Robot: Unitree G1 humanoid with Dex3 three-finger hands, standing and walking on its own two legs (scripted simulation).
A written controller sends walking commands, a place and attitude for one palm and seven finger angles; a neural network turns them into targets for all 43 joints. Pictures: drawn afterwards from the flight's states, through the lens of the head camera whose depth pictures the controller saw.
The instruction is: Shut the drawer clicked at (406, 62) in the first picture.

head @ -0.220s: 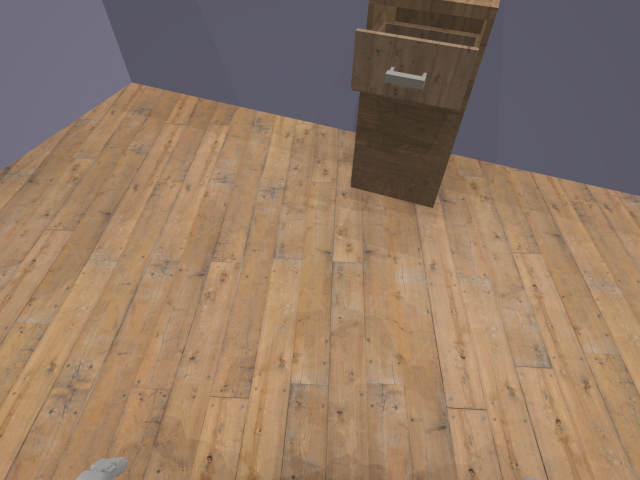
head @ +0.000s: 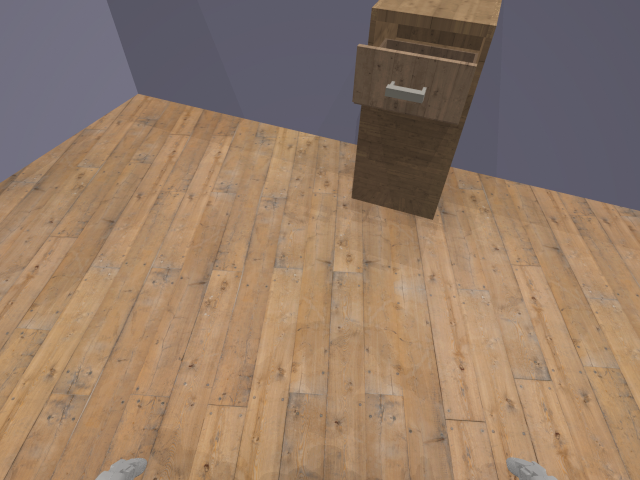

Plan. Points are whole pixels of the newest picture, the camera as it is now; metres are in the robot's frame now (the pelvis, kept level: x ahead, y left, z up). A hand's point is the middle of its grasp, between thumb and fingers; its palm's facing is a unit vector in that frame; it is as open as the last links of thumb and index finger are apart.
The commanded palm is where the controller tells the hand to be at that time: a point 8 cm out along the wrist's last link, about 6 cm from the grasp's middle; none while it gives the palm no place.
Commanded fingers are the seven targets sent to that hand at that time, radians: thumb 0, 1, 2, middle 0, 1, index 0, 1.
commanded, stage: stand and wait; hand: left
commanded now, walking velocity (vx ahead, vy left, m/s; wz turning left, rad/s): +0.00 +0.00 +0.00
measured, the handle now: (406, 90) +1.19 -0.19 -0.06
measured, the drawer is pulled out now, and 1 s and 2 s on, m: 0.23 0.23 0.23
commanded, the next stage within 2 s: look at it before walking up in 0.66 s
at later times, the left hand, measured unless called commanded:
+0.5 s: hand out of the picture +0.04 +0.24 -0.15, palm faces -0.01 -0.94 -0.34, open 7.4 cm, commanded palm none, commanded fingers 0.00 0.90 0.90 -0.20 -0.30 -0.20 -0.30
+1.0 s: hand out of the picture +0.04 +0.23 -0.15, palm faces -0.02 -0.95 -0.32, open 7.4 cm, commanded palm none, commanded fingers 0.00 0.90 0.90 -0.20 -0.30 -0.20 -0.30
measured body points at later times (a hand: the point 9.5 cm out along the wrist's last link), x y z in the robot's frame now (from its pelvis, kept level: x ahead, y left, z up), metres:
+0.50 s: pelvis -0.02 -0.01 +0.01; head -0.02 -0.01 +0.45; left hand +0.04 +0.29 -0.13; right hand +0.05 -0.31 -0.13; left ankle -0.03 +0.11 -0.74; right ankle -0.03 -0.13 -0.74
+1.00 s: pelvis -0.03 -0.02 +0.01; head -0.03 -0.02 +0.46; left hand +0.04 +0.28 -0.13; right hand +0.04 -0.31 -0.13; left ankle -0.03 +0.11 -0.74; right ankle -0.03 -0.13 -0.74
